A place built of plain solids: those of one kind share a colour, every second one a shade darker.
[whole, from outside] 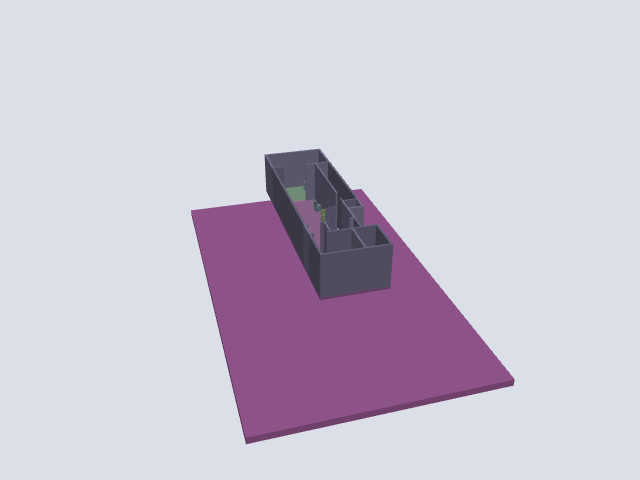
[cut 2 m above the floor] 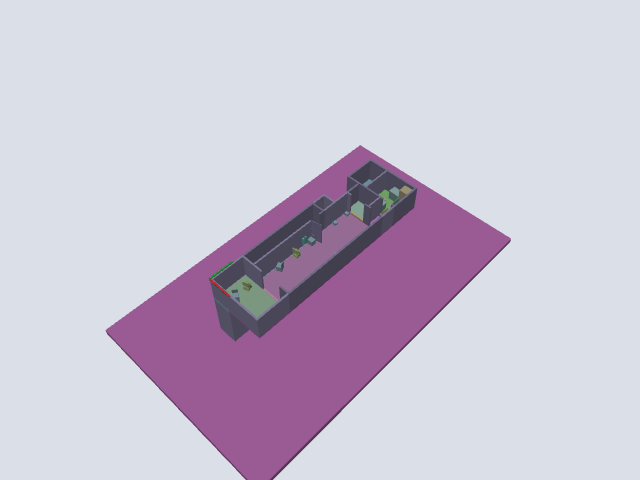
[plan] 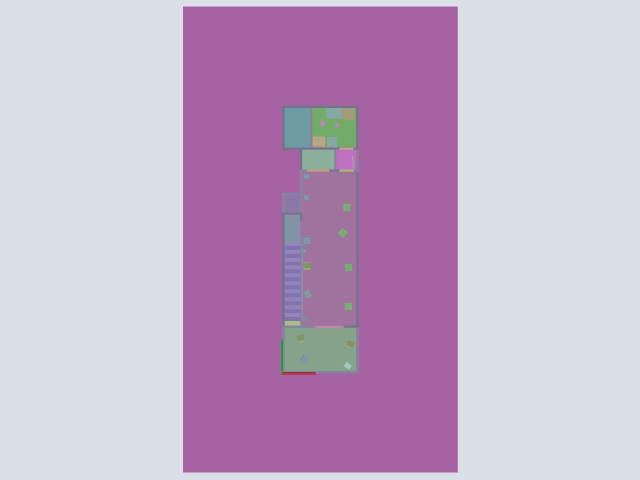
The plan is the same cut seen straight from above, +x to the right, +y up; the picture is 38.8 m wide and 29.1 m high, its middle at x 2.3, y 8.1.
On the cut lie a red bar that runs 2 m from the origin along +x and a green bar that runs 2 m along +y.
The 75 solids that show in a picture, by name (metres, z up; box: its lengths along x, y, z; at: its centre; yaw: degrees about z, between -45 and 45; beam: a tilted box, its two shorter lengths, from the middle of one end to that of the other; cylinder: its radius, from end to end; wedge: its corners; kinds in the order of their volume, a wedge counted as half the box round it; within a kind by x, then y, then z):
{
 "under_1": {"box": [16.65, 28.26, 0.5], "at": [2.33, 8.13, -0.33]},
 "common_stair_1": {"box": [0.94, 4.82, 0.49], "at": [0.63, 5.6, -0.06]},
 "common_stair_2": {"box": [0.94, 4.58, 0.68], "at": [0.63, 5.72, 0.04]},
 "common_stair_3": {"box": [0.94, 4.34, 0.87], "at": [0.63, 5.84, 0.14]},
 "common_stair_4": {"box": [0.94, 4.1, 1.06], "at": [0.63, 5.96, 0.23]},
 "common_stair_5": {"box": [0.94, 3.86, 1.25], "at": [0.63, 6.08, 0.33]},
 "common_stair_6": {"box": [0.94, 3.62, 1.44], "at": [0.63, 6.2, 0.42]},
 "common_stair_7": {"box": [0.94, 3.38, 1.63], "at": [0.63, 6.32, 0.52]},
 "common_stair_8": {"box": [0.94, 3.14, 1.82], "at": [0.63, 6.44, 0.61]},
 "common_stair_9": {"box": [0.94, 2.9, 2.01], "at": [0.63, 6.56, 0.7]},
 "common_stair_10": {"box": [0.94, 2.66, 2.2], "at": [0.63, 6.68, 0.8]},
 "common_stair_11": {"box": [0.94, 2.42, 2.39], "at": [0.63, 6.8, 0.9]},
 "common_stair_12": {"box": [0.94, 2.18, 2.58], "at": [0.63, 6.92, 0.99]},
 "common_stair_13": {"box": [0.94, 1.94, 2.77], "at": [0.63, 7.04, 1.08]},
 "common_stair_14": {"box": [0.94, 1.7, 2.96], "at": [0.63, 7.16, 1.18]},
 "common_stair_15": {"box": [0.94, 1.46, 3.15], "at": [0.63, 7.28, 1.27]},
 "common_stair_16": {"box": [0.94, 1.22, 3.34], "at": [0.63, 7.4, 1.37]},
 "common_stair_17": {"box": [0.94, 0.98, 3.53], "at": [0.63, 7.52, 1.47]},
 "common_stair_18": {"box": [0.94, 0.74, 3.72], "at": [0.63, 7.64, 1.56]},
 "common_stair_19": {"box": [0.94, 0.5, 3.91], "at": [0.63, 7.76, 1.66]},
 "common_stair_20": {"box": [0.94, 0.26, 4.1], "at": [0.63, 7.88, 1.75]},
 "wall_1": {"box": [0.16, 2.62, 3.12], "at": [0.08, 1.47, 5.55]},
 "wall_2": {"box": [0.16, 6.72, 3.12], "at": [0.08, 6.27, 5.55]},
 "wall_3": {"box": [0.16, 1.05, 3.12], "at": [0.08, 10.29, 5.55]},
 "wall_4": {"box": [0.16, 2.4, 3.12], "at": [0.08, 14.9, 5.55]},
 "wall_5": {"box": [1.23, 0.13, 3.12], "at": [0.61, 9.7, 5.55]},
 "wall_6": {"box": [1.23, 0.16, 3.12], "at": [0.61, 10.89, 5.55]},
 "wall_7": {"box": [1.23, 0.031, 3.12], "at": [0.61, 13.55, 5.55]},
 "wall_8": {"box": [1.61, 0.16, 3.99], "at": [0.81, 0.08, 1.7]},
 "wall_9": {"box": [1.98, 0.13, 3.12], "at": [0.99, 2.85, 5.55]},
 "wall_10": {"box": [0.16, 1.27, 3.12], "at": [1.15, 11.61, 5.55]},
 "wall_11": {"box": [0.16, 1.17, 3.12], "at": [1.15, 12.96, 5.55]},
 "wall_12": {"box": [0.13, 5.48, 3.12], "at": [1.17, 5.65, 5.55]},
 "wall_13": {"box": [0.13, 0.39, 3.12], "at": [1.17, 9.44, 5.55]},
 "wall_14": {"box": [0.13, 1.05, 3.12], "at": [1.17, 10.29, 5.55]},
 "wall_15": {"box": [0.46, 0.13, 3.12], "at": [1.3, 12.3, 5.55]},
 "wall_16": {"box": [0.16, 3.05, 3.99], "at": [1.53, 1.69, 1.7]},
 "wall_17": {"box": [3.48, 0.13, 3.12], "at": [1.74, 13.63, 5.55]},
 "wall_18": {"box": [0.13, 2.4, 3.12], "at": [1.76, 14.9, 5.55]},
 "wall_19": {"box": [4.65, 0.16, 3.12], "at": [2.33, 0.08, 5.55]},
 "wall_20": {"box": [4.65, 0.16, 3.12], "at": [2.33, 16.18, 5.55]},
 "wall_21": {"box": [0.62, 0.13, 3.12], "at": [3.17, 12.3, 5.55]},
 "wall_22": {"box": [0.13, 1.2, 3.12], "at": [3.23, 12.97, 5.55]},
 "wall_23": {"box": [0.91, 0.13, 3.12], "at": [4.2, 2.85, 5.55]},
 "wall_24": {"box": [0.16, 2.62, 3.12], "at": [4.57, 1.47, 5.55]},
 "wall_25": {"box": [0.16, 9.33, 3.12], "at": [4.57, 7.58, 5.55]},
 "wall_26": {"box": [0.16, 1.2, 3.12], "at": [4.57, 12.97, 5.55]},
 "wall_27": {"box": [0.16, 2.4, 3.12], "at": [4.57, 14.9, 5.55]},
 "upper_floor_shrine_hall_1": {"box": [3.26, 9.33, 0.16], "at": [2.86, 7.58, 3.91]},
 "floor_door_bay_1": {"box": [1.29, 3.05, 0.5], "at": [0.81, 1.69, -0.25]},
 "upper_floor_front_verandah_1": {"box": [4.33, 2.62, 0.16], "at": [2.33, 1.47, 3.91]},
 "upper_floor_kitchen_1": {"box": [2.66, 2.4, 0.16], "at": [3.16, 14.9, 3.91]},
 "fridge_1": {"box": [0.75, 0.7, 1.72], "at": [4.02, 15.74, 4.85]},
 "upper_floor_altar_dais_1": {"box": [1.93, 1.2, 0.32], "at": [2.19, 12.97, 3.99]},
 "upper_floor_rear_rooms_1": {"box": [1.54, 2.4, 0.16], "at": [0.93, 14.9, 3.91]},
 "counter_run_1": {"box": [0.63, 0.64, 0.038], "at": [3.04, 14.03, 4.88]},
 "counter_run_2": {"box": [0.96, 0.64, 0.038], "at": [3.16, 15.77, 4.88]},
 "counter_run_3": {"box": [0.96, 0.61, 0.78], "at": [3.16, 15.79, 4.48]},
 "range_flat_1": {"box": [0.76, 0.65, 0.94], "at": [2.23, 14.03, 4.46]},
 "wall_foot_1": {"box": [4.65, 0.16, 0.17], "at": [2.33, 16.18, 3.92]},
 "wall_foot_2": {"box": [0.16, 9.33, 0.17], "at": [4.57, 7.58, 3.92]},
 "stacking_chair_1": {"box": [0.42, 0.44, 0.67], "at": [1.38, 0.87, 4.33], "yaw": -34.2},
 "stacking_chair_2": {"box": [0.44, 0.42, 0.46], "at": [1.53, 8.07, 4.22], "yaw": 1.6},
 "stacking_chair_3": {"box": [0.42, 0.44, 0.46], "at": [1.57, 4.82, 4.22], "yaw": 25.9},
 "upper_floor_landing_1": {"box": [0.94, 1.62, 0.16], "at": [0.63, 8.82, 3.91]},
 "wall_band_1": {"box": [0.16, 4.64, 0.31], "at": [1.18, 5.69, 3.83]},
 "upper_floor_side_passage_1": {"box": [1.2, 1.2, 0.16], "at": [3.89, 12.97, 3.91]},
 "upper_floor_onward_stair_1": {"box": [0.94, 1.05, 0.16], "at": [0.63, 10.29, 3.91]},
 "cushion_floor_1": {"box": [0.44, 0.44, 0.1], "at": [3.67, 8.53, 4.04], "yaw": -42.0},
 "cushion_floor_2": {"box": [0.44, 0.44, 0.1], "at": [3.92, 10.07, 4.04], "yaw": -0.5},
 "cushion_floor_3": {"box": [0.44, 0.44, 0.1], "at": [4.03, 4.08, 4.04], "yaw": 0.5},
 "cushion_floor_4": {"box": [0.44, 0.44, 0.1], "at": [4.03, 6.42, 4.04], "yaw": 5.6},
 "leaf_shrine_hall_door_1": {"box": [0.86, 0.035, 2.09], "at": [1.64, 8.51, 5.04], "yaw": 14.0},
 "upper_floor_gap_dais_front_1": {"box": [1.33, 0.13, 0.32], "at": [2.19, 12.3, 3.99]},
 "upper_floor_gap_hall_verandah_1": {"box": [1.76, 0.13, 0.16], "at": [2.86, 2.85, 3.91]}
}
